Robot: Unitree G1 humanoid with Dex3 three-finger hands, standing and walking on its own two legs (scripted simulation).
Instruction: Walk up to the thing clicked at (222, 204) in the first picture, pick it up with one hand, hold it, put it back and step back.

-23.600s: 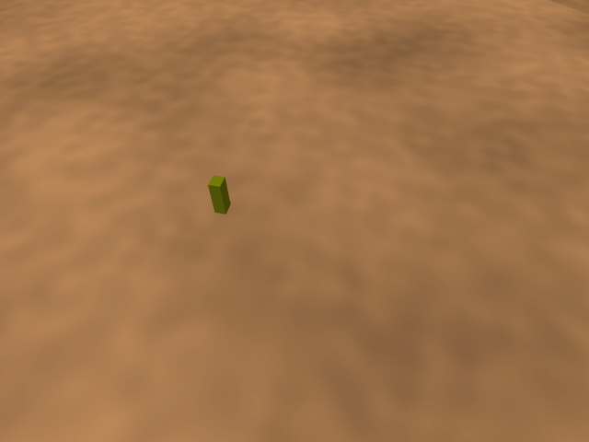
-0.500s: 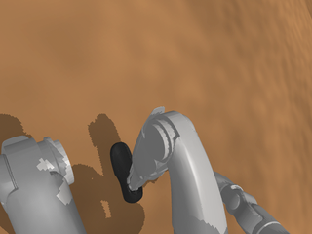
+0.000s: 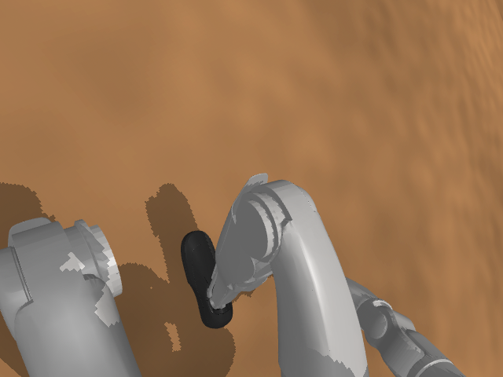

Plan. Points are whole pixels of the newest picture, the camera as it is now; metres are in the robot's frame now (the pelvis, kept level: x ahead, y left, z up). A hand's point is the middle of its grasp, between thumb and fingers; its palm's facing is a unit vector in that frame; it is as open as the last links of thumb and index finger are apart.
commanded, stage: open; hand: left
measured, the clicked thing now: out of the picture +0.45 +0.38 -0.21
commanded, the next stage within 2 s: withdraw in 0.62 s
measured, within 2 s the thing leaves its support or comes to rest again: rests again in 1.18 s
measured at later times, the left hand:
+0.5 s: hand out of the picture +0.44 +0.39 -0.18, palm faces +0.70 -0.71 -0.05, open 12.2 cm
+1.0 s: hand out of the picture +0.45 +0.42 -0.15, palm faces +0.74 -0.67 -0.01, open 15.2 cm
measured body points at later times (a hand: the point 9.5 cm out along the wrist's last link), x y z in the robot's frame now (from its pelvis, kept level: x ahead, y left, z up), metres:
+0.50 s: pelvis +0.00 +0.00 +0.00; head +0.24 +0.19 +0.31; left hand +0.40 +0.43 -0.17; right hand +0.17 -0.25 -0.03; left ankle +0.08 +0.12 -0.27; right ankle +0.17 -0.12 -0.27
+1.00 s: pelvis +0.00 +0.00 +0.00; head +0.24 +0.20 +0.32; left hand +0.40 +0.46 -0.14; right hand +0.17 -0.25 -0.03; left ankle +0.08 +0.12 -0.27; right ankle +0.17 -0.12 -0.27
